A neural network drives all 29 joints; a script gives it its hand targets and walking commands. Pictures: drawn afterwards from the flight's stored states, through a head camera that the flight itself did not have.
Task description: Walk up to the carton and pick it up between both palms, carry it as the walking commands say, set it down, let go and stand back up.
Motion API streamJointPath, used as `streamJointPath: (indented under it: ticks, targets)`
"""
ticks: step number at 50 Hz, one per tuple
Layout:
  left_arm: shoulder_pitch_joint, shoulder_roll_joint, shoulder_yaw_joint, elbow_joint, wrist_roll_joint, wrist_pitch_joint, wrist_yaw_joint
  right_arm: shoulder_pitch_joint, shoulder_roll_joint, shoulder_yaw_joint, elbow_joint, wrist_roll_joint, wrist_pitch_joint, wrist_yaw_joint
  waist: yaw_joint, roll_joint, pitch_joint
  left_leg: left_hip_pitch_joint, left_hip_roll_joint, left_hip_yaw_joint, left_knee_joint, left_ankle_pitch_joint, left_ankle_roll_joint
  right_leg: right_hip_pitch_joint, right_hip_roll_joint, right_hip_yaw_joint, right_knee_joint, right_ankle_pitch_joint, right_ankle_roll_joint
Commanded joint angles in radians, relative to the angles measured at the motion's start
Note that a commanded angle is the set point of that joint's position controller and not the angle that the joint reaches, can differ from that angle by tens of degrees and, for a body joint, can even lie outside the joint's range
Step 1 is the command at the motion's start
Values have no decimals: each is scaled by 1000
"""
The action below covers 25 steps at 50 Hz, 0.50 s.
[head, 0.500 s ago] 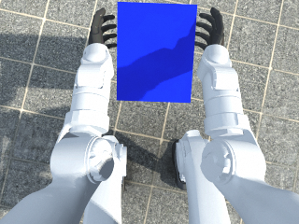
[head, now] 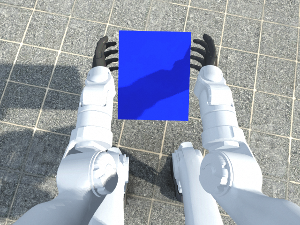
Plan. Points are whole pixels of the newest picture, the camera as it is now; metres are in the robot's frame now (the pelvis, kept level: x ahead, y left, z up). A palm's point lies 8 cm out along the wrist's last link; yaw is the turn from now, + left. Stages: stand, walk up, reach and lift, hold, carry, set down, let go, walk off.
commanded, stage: reach and lift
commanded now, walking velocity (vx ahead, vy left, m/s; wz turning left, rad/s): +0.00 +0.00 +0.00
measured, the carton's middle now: (153, 80) +0.50 -0.03 -0.15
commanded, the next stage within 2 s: none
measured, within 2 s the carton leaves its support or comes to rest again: neither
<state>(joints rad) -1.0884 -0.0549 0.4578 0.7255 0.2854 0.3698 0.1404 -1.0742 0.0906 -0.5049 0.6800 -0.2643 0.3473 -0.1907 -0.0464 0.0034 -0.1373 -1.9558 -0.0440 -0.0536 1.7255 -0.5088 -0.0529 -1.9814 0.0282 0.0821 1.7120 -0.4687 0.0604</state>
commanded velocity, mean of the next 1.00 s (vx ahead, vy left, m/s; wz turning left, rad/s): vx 0.00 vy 0.00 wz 0.00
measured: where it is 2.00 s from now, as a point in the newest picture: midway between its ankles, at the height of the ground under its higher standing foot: (150, 189)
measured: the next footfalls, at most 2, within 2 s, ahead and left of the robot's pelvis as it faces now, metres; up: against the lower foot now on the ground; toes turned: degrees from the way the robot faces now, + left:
none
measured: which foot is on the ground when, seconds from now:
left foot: down 0.00-1.00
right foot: down 0.00-1.00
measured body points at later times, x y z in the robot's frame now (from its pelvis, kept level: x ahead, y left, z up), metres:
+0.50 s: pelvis +0.01 +0.00 +0.06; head +0.23 +0.00 +0.45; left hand +0.49 +0.10 +0.01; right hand +0.48 -0.16 +0.02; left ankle +0.10 +0.13 -0.47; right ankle +0.11 -0.14 -0.47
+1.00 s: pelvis +0.03 +0.00 +0.12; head +0.21 +0.00 +0.53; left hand +0.47 +0.11 +0.08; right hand +0.46 -0.15 +0.09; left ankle +0.10 +0.13 -0.47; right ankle +0.11 -0.14 -0.47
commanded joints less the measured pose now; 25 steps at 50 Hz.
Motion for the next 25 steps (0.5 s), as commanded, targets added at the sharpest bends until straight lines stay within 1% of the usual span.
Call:
streamJointPath:
  ticks: [1,9,17,25]
  targets:
    - [-676,-1040,-496,27,-174,-44,-300,-610,1017,518,108,159,1,367,-9,22,-1037,541,-157,142,-196,176,19,627,152,-168,-175,200,-16]
    - [-639,-1059,-510,25,-166,-52,-294,-567,1038,526,118,150,-4,370,-9,25,-1035,598,-159,134,-245,194,18,678,152,-162,-228,218,-15]
    - [-594,-1065,-491,31,-152,-49,-295,-523,1057,507,144,138,2,373,-5,17,-976,633,-157,129,-310,153,22,728,152,-155,-291,182,-16]
    - [-552,-1079,-492,24,-144,-51,-296,-475,1073,498,150,123,-2,373,-9,20,-935,695,-155,118,-375,150,24,789,153,-149,-353,183,-20]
